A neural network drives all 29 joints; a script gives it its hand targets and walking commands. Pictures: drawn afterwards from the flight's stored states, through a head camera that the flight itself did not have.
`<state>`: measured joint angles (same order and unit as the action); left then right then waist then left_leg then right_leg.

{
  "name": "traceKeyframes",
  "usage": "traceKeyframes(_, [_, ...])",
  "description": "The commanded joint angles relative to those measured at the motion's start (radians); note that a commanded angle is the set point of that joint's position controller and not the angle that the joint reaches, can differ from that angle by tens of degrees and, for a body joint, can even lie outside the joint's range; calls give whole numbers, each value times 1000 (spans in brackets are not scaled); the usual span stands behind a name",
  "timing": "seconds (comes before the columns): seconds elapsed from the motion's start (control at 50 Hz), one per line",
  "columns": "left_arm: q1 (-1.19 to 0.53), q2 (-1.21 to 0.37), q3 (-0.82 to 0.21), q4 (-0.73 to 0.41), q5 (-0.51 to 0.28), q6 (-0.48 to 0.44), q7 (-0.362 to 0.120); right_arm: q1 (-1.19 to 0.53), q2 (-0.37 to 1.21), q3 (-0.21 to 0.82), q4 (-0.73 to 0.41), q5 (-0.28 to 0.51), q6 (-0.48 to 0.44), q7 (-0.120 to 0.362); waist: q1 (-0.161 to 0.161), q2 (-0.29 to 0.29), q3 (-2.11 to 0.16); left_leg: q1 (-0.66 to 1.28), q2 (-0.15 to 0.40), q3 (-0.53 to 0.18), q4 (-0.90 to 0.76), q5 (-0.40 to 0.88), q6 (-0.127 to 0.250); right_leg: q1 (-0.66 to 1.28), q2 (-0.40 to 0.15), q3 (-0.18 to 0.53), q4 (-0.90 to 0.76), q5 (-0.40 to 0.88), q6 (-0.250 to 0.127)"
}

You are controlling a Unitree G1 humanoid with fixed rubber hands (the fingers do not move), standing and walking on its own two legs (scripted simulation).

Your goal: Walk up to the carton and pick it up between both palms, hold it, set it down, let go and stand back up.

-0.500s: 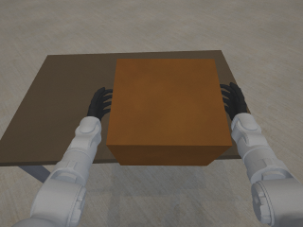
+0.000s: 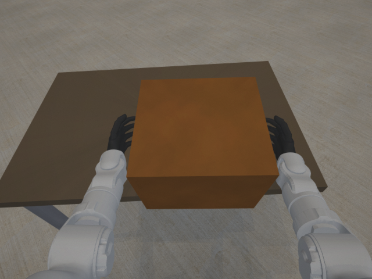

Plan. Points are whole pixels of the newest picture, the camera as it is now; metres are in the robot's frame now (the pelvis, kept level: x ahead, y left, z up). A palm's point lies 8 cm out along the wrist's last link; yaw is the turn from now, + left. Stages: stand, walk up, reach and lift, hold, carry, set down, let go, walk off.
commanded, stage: reach and lift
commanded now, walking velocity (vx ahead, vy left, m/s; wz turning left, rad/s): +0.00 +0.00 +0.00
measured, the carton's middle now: (198, 145) +0.43 -0.04 -0.01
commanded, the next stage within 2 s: none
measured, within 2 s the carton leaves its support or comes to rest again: leaves its support in 0.86 s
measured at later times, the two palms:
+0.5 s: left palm (113, 161) +0.37 +0.16 +0.05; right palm (284, 162) +0.33 -0.22 +0.04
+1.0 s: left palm (104, 165) +0.35 +0.17 +0.07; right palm (284, 161) +0.32 -0.21 +0.06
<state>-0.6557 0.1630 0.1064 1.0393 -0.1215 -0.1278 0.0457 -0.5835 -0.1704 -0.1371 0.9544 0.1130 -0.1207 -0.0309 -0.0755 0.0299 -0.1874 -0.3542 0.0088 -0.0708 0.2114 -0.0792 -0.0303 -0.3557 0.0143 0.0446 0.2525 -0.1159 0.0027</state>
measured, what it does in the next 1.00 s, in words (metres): stands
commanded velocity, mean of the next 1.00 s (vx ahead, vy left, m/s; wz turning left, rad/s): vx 0.00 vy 0.00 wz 0.00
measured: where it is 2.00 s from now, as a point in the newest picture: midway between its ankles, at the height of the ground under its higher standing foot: outside the picture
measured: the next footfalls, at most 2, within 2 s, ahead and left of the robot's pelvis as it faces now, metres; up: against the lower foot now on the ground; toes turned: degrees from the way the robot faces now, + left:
none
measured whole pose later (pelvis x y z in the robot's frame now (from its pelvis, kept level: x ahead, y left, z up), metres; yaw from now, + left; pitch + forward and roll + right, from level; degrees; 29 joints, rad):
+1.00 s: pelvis -0.01 +0.01 +0.00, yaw -1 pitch +9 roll +0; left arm -0.35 0.13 0.10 0.56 -0.09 0.07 0.07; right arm -0.34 -0.14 -0.08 0.54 0.08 0.09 -0.05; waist -0.04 0.03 -0.19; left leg -0.27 0.00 -0.06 0.18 -0.07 -0.02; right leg -0.28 0.01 0.06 0.22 -0.10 0.01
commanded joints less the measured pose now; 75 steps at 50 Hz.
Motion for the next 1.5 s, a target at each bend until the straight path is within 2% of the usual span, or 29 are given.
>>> traceKeyframes(0.0, [-375,-435,-149,-151,80,-74,-140,-357,492,183,-134,-72,-60,128,5,-19,-309,161,-75,39,-29,103,19,211,53,-53,1,352,88])
traceKeyframes(0.08, [-314,-466,-165,-181,83,-89,-147,-298,521,200,-148,-95,-84,132,-1,-39,-283,205,-83,45,-54,149,16,211,48,-55,-29,395,85])
traceKeyframes(0.12, [-308,-478,-187,-218,98,-97,-143,-313,542,223,-174,-90,-89,132,6,-20,-329,241,-77,39,-66,192,26,230,46,-52,-25,425,86])
traceKeyframes(0.18, [-258,-486,-217,-235,82,-103,-137,-267,541,251,-183,-76,-96,136,16,-8,-296,238,-73,36,-66,213,16,248,51,-52,-47,415,75])
traceKeyframes(0.2, [-238,-504,-239,-213,78,-101,-137,-257,551,261,-204,-79,-95,135,2,-24,-299,251,-67,37,-80,219,21,241,49,-56,-57,424,78])
traceKeyframes(0.22, [-219,-519,-247,-222,58,-99,-140,-239,557,284,-221,-79,-97,137,12,-38,-270,234,-70,29,-69,222,10,225,59,-54,-54,408,71])
traceKeyframes(0.24, [-201,-533,-263,-229,64,-99,-138,-217,566,293,-215,-86,-94,140,2,-38,-267,250,-71,33,-70,216,16,227,54,-55,-62,392,77])
traceKeyframes(0.34, [-139,-597,-324,-288,68,-72,-136,-149,625,359,-227,-65,-68,158,19,16,-225,277,-71,23,-77,207,5,204,58,-53,-76,346,58])
traceKeyframes(0.38, [-86,-615,-344,-289,67,-50,-137,-114,624,375,-264,-72,-53,159,11,-6,-206,265,-70,15,-76,205,5,190,66,-47,-71,336,53])
traceKeyframes(0.44, [-67,-611,-392,-374,66,-37,-124,-55,635,397,-267,-70,-29,162,4,21,-204,300,-67,25,-67,243,1,188,62,-49,-100,319,44])
traceKeyframes(0.46, [-46,-633,-409,-393,57,-30,-122,-32,642,417,-299,-78,-21,162,0,-19,-227,325,-69,24,-67,256,-2,178,66,-54,-104,318,50])
traceKeyframes(0.48, [-43,-640,-422,-398,51,-22,-123,-42,656,429,-315,-63,-12,161,1,1,-200,328,-67,20,-66,256,0,189,62,-42,-98,328,49])
traceKeyframes(0.56, [-38,-661,-452,-469,42,17,-124,-52,694,484,-401,-57,20,164,7,-21,-202,342,-74,12,-58,269,4,186,65,-37,-88,346,47])
traceKeyframes(0.64, [-74,-712,-487,-540,37,50,-132,-67,747,525,-459,-52,54,166,9,12,-183,321,-74,15,-55,179,14,182,59,-28,-86,250,39])
traceKeyframes(0.66, [-101,-721,-478,-550,32,61,-133,-104,741,522,-485,-52,62,161,9,-23,-139,290,-76,9,-49,151,10,140,66,-33,-77,226,38])
traceKeyframes(0.7, [-117,-694,-499,-586,23,80,-129,-117,743,537,-511,-42,84,149,0,-23,-194,304,-71,20,-46,132,21,179,59,-23,-74,220,46])
traceKeyframes(0.76, [-166,-695,-495,-644,28,105,-130,-180,767,546,-576,-35,106,135,21,-41,-221,271,-73,18,-28,135,35,179,58,-24,-46,235,52])
traceKeyframes(0.78, [-162,-717,-494,-648,24,114,-132,-173,782,555,-594,-39,115,131,11,-53,-229,284,-77,23,-19,126,32,176,54,-23,-44,226,52])
traceKeyframes(0.9, [-248,-706,-507,-717,21,161,-144,-239,822,583,-640,-7,167,122,40,-8,-249,248,-72,28,-25,60,50,166,52,-12,-38,153,56])
traceKeyframes(0.92, [-238,-713,-504,-701,20,169,-145,-253,815,575,-657,-8,171,120,28,-29,-260,252,-69,21,-22,83,44,162,54,-18,-34,164,55])
traceKeyframes(0.96, [-265,-738,-508,-693,5,185,-154,-289,829,594,-679,-9,189,122,36,-62,-264,245,-69,20,-18,96,48,157,57,-16,-34,170,57])
traceKeyframes(1.06, [-288,-717,-503,-695,2,240,-163,-316,824,591,-684,10,247,122,39,-24,-248,250,-67,22,-28,100,46,173,54,-5,-44,155,53])
traceKeyframes(1.14, [-344,-704,-516,-775,-13,303,-166,-346,812,592,-701,26,305,125,39,-5,-242,277,-69,36,-39,99,34,162,52,-13,-79,124,38])
traceKeyframes(1.22, [-365,-707,-560,-866,-76,375,-155,-358,794,617,-791,66,383,117,32,-24,-258,343,-54,21,-32,239,32,221,65,-18,-83,230,41])
traceKeyframes(1.26, [-357,-722,-567,-899,-91,426,-140,-375,777,604,-844,83,426,111,31,-12,-266,378,-47,20,-34,285,32,211,66,-12,-87,256,36])
traceKeyframes(1.3, [-350,-683,-571,-955,-107,477,-121,-370,725,609,-907,105,474,99,49,19,-281,430,-52,20,-30,353,24,243,66,-8,-96,300,35])
traceKeyframes(1.36, [-341,-637,-544,-1066,-104,552,-95,-352,689,601,-974,127,549,90,63,14,-289,464,-54,31,-34,398,16,278,60,-11,-107,346,31])
traceKeyframes(1.4, [-340,-602,-549,-1138,-123,604,-83,-336,650,589,-1022,133,601,83,51,-22,-295,478,-48,22,-35,414,20,325,64,-7,-109,368,32])
traceKeyframes(1.48, [-301,-548,-498,-1201,-119,713,-76,-360,598,573,-1132,141,697,78,97,-51,-233,473,-49,31,-52,409,27,357,62,-7,-120,388,33])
